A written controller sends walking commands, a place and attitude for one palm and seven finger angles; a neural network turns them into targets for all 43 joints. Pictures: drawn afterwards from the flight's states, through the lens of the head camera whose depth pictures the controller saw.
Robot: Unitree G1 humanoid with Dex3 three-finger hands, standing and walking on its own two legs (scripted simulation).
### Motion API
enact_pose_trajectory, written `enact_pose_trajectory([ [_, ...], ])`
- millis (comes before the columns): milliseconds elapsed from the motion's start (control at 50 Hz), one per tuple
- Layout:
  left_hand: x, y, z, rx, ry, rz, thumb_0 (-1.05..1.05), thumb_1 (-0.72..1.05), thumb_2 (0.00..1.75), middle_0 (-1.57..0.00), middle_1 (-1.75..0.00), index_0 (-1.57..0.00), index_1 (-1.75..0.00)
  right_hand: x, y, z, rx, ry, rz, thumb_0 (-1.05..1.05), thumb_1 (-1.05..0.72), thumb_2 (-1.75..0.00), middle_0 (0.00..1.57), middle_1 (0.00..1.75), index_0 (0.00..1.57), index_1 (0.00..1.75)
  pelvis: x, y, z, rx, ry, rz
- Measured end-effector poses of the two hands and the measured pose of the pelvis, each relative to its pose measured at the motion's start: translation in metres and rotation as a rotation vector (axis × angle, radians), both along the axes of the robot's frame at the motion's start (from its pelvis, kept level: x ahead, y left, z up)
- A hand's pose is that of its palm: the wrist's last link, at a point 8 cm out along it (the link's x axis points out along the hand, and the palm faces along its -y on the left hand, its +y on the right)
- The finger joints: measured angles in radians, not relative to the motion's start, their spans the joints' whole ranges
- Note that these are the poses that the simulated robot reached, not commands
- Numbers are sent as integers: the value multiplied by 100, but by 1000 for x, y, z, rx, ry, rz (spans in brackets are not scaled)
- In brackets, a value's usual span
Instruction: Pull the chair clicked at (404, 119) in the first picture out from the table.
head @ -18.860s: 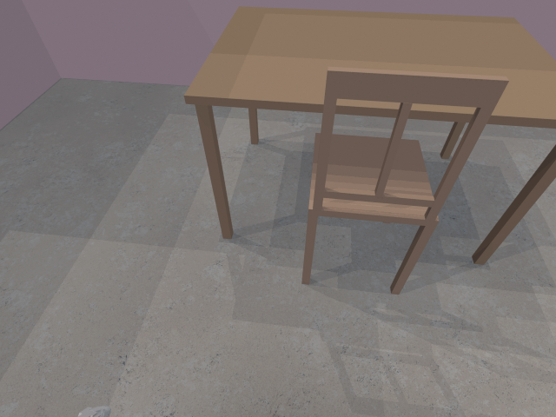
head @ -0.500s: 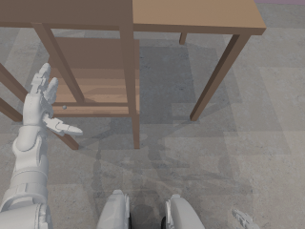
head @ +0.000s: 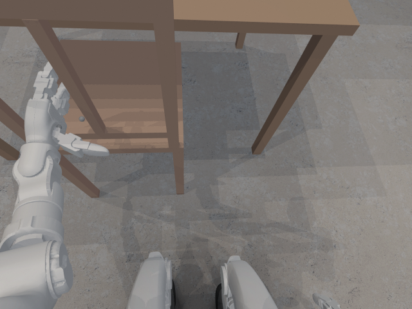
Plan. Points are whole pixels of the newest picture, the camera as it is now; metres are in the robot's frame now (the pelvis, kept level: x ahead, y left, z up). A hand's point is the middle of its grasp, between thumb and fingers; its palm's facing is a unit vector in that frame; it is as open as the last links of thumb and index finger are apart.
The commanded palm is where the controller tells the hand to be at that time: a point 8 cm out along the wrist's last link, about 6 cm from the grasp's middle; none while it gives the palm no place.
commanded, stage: push the fingers through the gap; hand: left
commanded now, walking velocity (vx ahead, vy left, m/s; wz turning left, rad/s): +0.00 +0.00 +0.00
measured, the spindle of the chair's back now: (76, 89) +0.51 +0.23 +0.05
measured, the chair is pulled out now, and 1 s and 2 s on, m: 0.00 0.00 0.01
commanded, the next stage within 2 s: hook a spindle and tug to test in 0.54 s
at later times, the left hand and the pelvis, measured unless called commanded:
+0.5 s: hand (84, 113) +0.47 +0.21 +0.04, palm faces +0.04 -1.00 -0.04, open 16.9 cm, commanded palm +0.44 +0.26 +0.03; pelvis +0.00 +0.00 +0.00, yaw +0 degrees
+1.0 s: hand (86, 113) +0.47 +0.21 +0.04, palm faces +0.04 -1.00 -0.04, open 15.4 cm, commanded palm +0.44 +0.25 +0.03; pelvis +0.00 +0.00 +0.00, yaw +0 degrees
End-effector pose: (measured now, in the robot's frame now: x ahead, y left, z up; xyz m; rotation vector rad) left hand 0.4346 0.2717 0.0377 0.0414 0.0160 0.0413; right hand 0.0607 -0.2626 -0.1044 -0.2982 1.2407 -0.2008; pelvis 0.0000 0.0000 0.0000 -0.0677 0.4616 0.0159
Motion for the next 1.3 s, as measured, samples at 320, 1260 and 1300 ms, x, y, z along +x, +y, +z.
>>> enact_pose_trajectory([
  [320, 13, -2, 1, -3, -1, -7, -2, -50, 31, -6, -8, -6, -8, -17, 2, 1, 4, 68, -33, 0, -91, -90, 21, 30, 21, 30, 0, 2, 1, -3, 8, -6],
  [1260, 19, -7, 1, -9, -3, 1, -1, -6, 49, -41, -125, -42, -125, -9, 0, 1, 2, 56, -32, 0, -91, -90, 21, 30, 21, 30, 2, 0, 0, -3, 9, -5],
  [1300, 21, -7, 1, -10, -3, 1, -1, 5, 54, -42, -130, -43, -130, -11, 0, 1, 2, 60, -37, 0, -91, -90, 21, 30, 21, 30, 2, 1, 1, -4, 11, -7],
])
